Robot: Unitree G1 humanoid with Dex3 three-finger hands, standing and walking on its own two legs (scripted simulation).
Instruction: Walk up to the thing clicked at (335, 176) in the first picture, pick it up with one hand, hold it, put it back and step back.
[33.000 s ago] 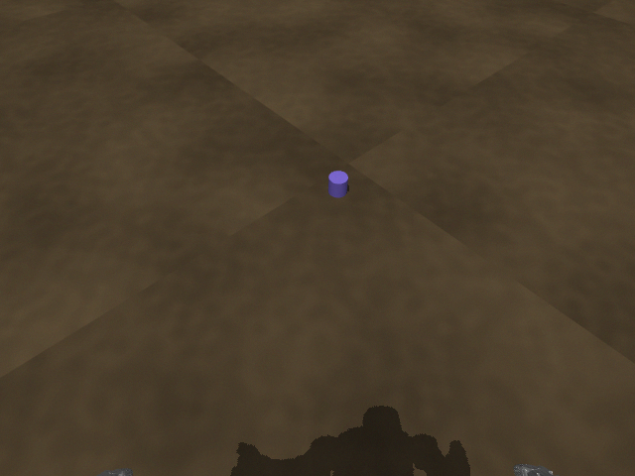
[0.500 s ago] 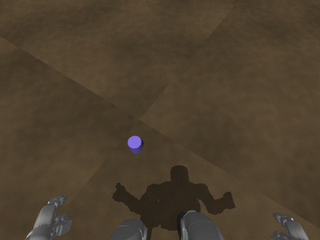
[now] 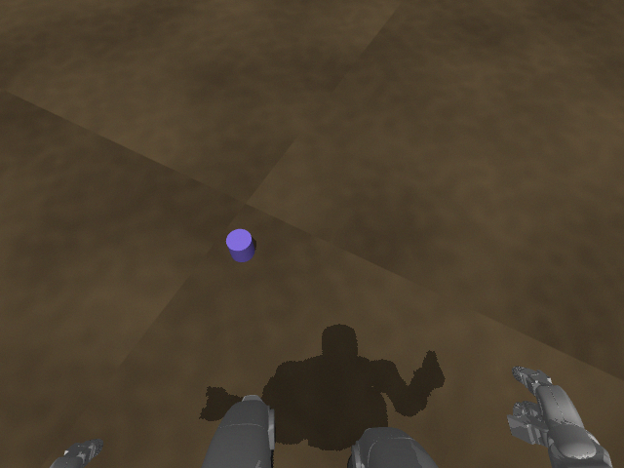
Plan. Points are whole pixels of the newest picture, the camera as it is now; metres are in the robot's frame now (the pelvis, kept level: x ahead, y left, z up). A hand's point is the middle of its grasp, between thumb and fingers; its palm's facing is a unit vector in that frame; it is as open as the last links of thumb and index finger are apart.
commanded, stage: step back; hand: left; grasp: from above
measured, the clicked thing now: (240, 245) +0.75 +0.26 -0.70
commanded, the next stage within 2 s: stand in 1.88 s
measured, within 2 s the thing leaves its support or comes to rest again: neither
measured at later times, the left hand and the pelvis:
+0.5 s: hand out of the picture -0.05 +0.23 -0.13, palm faces +0.08 -0.93 -0.34, open 7.3 cm; pelvis -0.17 -0.04 +0.01, yaw +7 degrees
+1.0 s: hand out of the picture -0.28 +0.19 -0.12, palm faces +0.11 -0.89 -0.45, open 7.3 cm; pelvis -0.30 -0.09 +0.01, yaw +6 degrees
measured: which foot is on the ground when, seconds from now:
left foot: down 0.00-0.02, up 0.04-0.36, down 0.38-0.76, up 0.78-1.00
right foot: down 0.00-0.40, up 0.42-0.70, down 0.72-1.00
